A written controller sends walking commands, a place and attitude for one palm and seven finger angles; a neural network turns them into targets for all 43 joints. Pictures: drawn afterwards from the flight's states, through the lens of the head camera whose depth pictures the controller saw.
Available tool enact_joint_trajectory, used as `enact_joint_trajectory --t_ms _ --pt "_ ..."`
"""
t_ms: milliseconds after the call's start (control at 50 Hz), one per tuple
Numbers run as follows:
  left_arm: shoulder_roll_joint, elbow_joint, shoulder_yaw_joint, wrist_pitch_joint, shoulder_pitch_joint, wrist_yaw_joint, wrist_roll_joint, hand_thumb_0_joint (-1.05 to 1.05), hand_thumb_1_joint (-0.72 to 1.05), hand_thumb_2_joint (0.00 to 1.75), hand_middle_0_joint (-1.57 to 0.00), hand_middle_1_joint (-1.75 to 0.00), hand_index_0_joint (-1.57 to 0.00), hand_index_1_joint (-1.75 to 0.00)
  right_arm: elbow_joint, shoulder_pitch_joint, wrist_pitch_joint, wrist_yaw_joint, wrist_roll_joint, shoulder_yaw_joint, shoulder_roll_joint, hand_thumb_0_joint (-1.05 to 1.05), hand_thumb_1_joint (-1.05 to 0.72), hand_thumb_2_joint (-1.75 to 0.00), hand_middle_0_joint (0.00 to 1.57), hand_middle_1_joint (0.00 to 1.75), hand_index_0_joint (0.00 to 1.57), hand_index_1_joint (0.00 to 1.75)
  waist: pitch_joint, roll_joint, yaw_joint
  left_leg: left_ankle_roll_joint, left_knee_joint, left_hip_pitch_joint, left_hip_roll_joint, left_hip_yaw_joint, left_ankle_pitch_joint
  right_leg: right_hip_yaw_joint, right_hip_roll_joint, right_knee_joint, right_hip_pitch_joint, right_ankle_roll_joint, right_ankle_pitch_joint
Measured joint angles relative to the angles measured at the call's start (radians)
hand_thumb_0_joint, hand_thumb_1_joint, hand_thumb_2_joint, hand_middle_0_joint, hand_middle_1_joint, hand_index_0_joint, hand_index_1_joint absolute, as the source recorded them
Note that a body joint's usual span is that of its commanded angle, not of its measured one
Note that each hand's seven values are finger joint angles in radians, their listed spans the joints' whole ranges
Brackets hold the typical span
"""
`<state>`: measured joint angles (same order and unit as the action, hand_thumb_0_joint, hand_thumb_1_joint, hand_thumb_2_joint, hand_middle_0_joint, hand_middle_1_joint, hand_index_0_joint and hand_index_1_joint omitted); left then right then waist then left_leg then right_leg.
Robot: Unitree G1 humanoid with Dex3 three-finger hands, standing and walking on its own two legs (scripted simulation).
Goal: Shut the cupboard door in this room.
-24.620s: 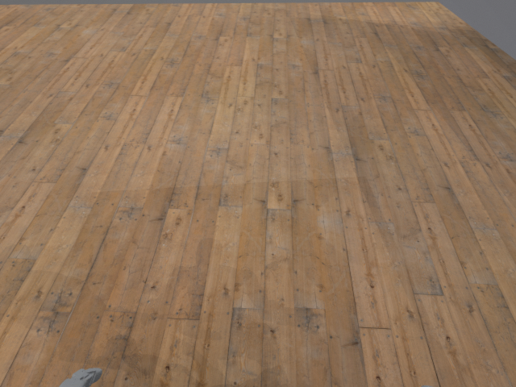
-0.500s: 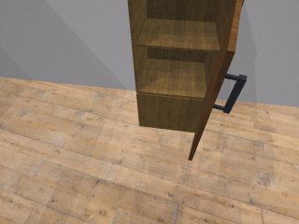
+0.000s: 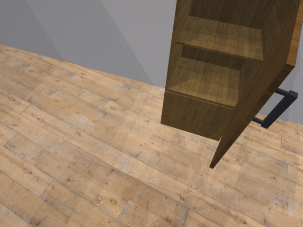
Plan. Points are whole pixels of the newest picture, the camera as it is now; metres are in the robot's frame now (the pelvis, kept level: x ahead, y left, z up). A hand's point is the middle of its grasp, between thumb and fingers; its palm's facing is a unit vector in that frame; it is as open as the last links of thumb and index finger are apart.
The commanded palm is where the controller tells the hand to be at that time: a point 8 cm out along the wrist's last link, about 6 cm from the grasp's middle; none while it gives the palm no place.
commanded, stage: stand and wait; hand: left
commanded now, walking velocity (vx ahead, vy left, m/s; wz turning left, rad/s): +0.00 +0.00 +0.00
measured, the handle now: (270, 108) +0.46 -0.31 +0.07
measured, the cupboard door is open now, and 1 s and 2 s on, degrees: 78 78 78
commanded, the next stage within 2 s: turn or walk to find it in 0.40 s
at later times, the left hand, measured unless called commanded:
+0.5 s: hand out of the picture +0.03 +0.16 -0.17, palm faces +0.00 -0.98 -0.20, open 7.3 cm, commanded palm none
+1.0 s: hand out of the picture +0.09 +0.15 -0.17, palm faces -0.17 -0.95 -0.27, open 7.4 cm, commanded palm none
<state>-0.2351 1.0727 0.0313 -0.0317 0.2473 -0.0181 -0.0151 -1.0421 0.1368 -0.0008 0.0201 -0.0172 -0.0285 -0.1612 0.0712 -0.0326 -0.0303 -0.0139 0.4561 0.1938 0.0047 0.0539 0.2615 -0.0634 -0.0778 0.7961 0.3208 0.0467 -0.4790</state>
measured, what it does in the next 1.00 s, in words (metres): steps on the spot: right foot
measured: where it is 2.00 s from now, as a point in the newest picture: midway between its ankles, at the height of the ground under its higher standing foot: outside the picture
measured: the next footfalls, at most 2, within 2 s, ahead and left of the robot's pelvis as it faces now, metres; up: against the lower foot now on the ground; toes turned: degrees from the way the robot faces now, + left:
right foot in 0.08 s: +0.03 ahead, -0.13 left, +0.00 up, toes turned -15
left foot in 1.22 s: +0.07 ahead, +0.11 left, +0.00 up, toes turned +2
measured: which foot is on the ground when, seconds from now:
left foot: down 0.00-0.86, up 0.88-1.00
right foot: up 0.00-0.06, down 0.08-1.00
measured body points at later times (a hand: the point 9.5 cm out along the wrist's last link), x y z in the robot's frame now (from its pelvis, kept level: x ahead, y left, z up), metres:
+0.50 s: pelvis +0.02 -0.02 +0.00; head +0.04 -0.02 +0.45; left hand +0.03 +0.21 -0.16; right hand +0.00 -0.25 -0.16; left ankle -0.01 +0.11 -0.74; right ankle +0.00 -0.13 -0.74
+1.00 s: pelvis +0.00 -0.04 -0.01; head +0.05 -0.07 +0.44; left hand +0.10 +0.20 -0.15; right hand +0.03 -0.29 -0.17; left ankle -0.01 +0.12 -0.68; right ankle -0.01 -0.12 -0.74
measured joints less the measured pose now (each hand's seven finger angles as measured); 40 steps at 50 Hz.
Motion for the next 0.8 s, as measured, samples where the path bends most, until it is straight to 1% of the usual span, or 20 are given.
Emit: enact_joint_trajectory --t_ms 40,80,120,180,240,360,460,560,700,720,740,780,800 --pt "0.011 0.003 -0.009 0.01 0.001 0.001 0.001 0.01 0.91 0.89 -0.2 -0.3 -0.2 -0.3 -0.008 -0.001 -0.003 0.002 0.003 0.0 0.005 0.01 -0.91 -0.9 0.2 0.3 0.2 0.3 -0.005 0.007 0.002 0.004 -0.009 -0.009 -0.005 0.001 -0.003 0.0 0.002 -0.108 -0.036 0.001 0.05" --pt "0.019 0.006 -0.017 0.025 0.007 -0.001 0.0 0.0 0.91 0.89 -0.2 -0.3 -0.2 -0.3 -0.017 0.002 -0.005 0.001 0.009 0.0 0.008 0.01 -0.92 -0.9 0.2 0.3 0.21 0.3 -0.013 0.005 0.002 0.012 0.011 -0.007 -0.015 0.007 0.01 0.003 -0.001 -0.252 -0.087 -0.003 0.173" --pt "0.044 0.022 -0.026 0.035 0.007 -0.004 -0.002 0.0 0.91 0.89 -0.2 -0.3 -0.2 -0.3 -0.03 0.005 -0.003 0.003 0.017 -0.008 -0.004 0.0 -0.92 -0.9 0.2 0.3 0.21 0.3 -0.015 0.036 0.009 0.021 0.031 -0.014 0.0 -0.001 0.028 -0.007 0.014 -0.268 -0.108 -0.028 0.198" --pt "0.068 0.031 -0.036 0.042 0.018 0.001 -0.001 0.0 0.91 0.89 -0.2 -0.3 -0.2 -0.3 -0.043 0.023 0.006 0.001 0.013 -0.007 -0.016 0.0 -0.93 -0.9 0.2 0.3 0.21 0.3 -0.035 0.052 0.022 0.029 0.006 -0.03 0.009 -0.008 0.019 -0.016 0.024 -0.286 -0.123 -0.045 0.185" --pt "0.077 0.038 -0.039 0.042 0.013 0.0 0.001 0.0 0.91 0.89 -0.2 -0.3 -0.2 -0.3 -0.062 0.048 -0.001 0.001 0.01 0.001 -0.016 0.0 -0.93 -0.9 0.2 0.3 0.2 0.3 -0.039 0.042 0.026 0.033 -0.024 -0.045 0.015 -0.008 0.008 -0.017 0.032 -0.313 -0.136 -0.048 0.193" --pt "0.066 0.043 -0.037 0.048 0.003 -0.005 0.007 0.01 0.92 0.89 -0.2 -0.3 -0.2 -0.3 -0.108 0.103 -0.009 0.007 0.011 0.012 -0.004 0.01 -0.92 -0.9 0.2 0.3 0.2 0.3 -0.032 0.027 0.029 0.041 -0.054 -0.068 0.03 -0.011 -0.002 -0.023 0.048 -0.359 -0.167 -0.054 0.211" --pt "0.062 0.042 -0.034 0.048 -0.003 -0.005 0.009 0.01 0.92 0.89 -0.2 -0.3 -0.2 -0.3 -0.127 0.131 -0.008 0.011 0.011 0.015 0.005 0.01 -0.91 -0.9 0.2 0.3 0.2 0.3 -0.022 0.025 0.031 0.044 -0.063 -0.078 0.036 -0.008 -0.003 -0.02 0.056 -0.378 -0.179 -0.057 0.22" --pt "0.065 0.034 -0.017 0.029 -0.007 0.001 0.008 0.0 0.91 0.89 -0.2 -0.3 -0.2 -0.3 -0.116 0.126 0.002 0.017 0.01 0.004 0.011 0.01 -0.91 -0.9 0.2 0.3 0.2 0.3 -0.007 0.031 0.027 0.044 -0.018 -0.056 0.052 0.023 0.021 0.011 0.07 -0.343 -0.147 -0.059 0.215" --pt "0.046 -0.007 0.016 -0.006 -0.023 0.016 0.0 0.0 0.91 0.89 -0.2 -0.3 -0.2 -0.3 -0.053 0.092 0.012 0.019 0.006 -0.019 0.014 0.01 -0.91 -0.9 0.2 0.3 0.2 0.3 0.015 0.02 0.029 0.038 0.07 -0.001 0.067 0.087 0.066 0.076 0.083 -0.231 -0.049 -0.057 0.186" --pt "0.04 -0.017 0.021 -0.01 -0.026 0.018 -0.001 0.0 0.91 0.89 -0.2 -0.3 -0.2 -0.3 -0.042 0.087 0.011 0.019 0.005 -0.022 0.014 0.01 -0.91 -0.9 0.2 0.3 0.2 0.3 0.018 0.016 0.027 0.036 0.08 0.004 0.067 0.098 0.072 0.077 0.08 -0.192 -0.026 -0.057 0.179" --pt "0.034 -0.027 0.026 -0.015 -0.029 0.02 -0.003 0.0 0.91 0.89 -0.2 -0.3 -0.2 -0.3 -0.033 0.082 0.009 0.018 0.003 -0.025 0.013 0.01 -0.91 -0.9 0.2 0.3 0.2 0.3 0.022 0.013 0.023 0.035 0.09 0.007 0.069 0.111 0.077 0.068 0.075 -0.133 -0.001 -0.053 0.145" --pt "0.028 -0.047 0.035 -0.022 -0.035 0.023 -0.007 0.0 0.91 0.89 -0.2 -0.3 -0.2 -0.3 -0.019 0.071 0.008 0.016 -0.001 -0.032 0.008 0.01 -0.91 -0.9 0.2 0.3 0.2 0.3 0.03 0.019 0.019 0.037 0.106 0.006 0.08 0.133 0.089 0.04 0.066 -0.023 0.036 -0.045 0.054" --pt "0.027 -0.056 0.038 -0.022 -0.037 0.024 -0.008 0.01 0.91 0.89 -0.2 -0.3 -0.2 -0.3 -0.013 0.067 0.008 0.014 -0.004 -0.034 0.003 0.01 -0.91 -0.9 0.2 0.3 0.2 0.3 0.032 0.027 0.018 0.041 0.115 0.006 0.088 0.141 0.095 0.024 0.063 -0.003 0.041 -0.043 0.033"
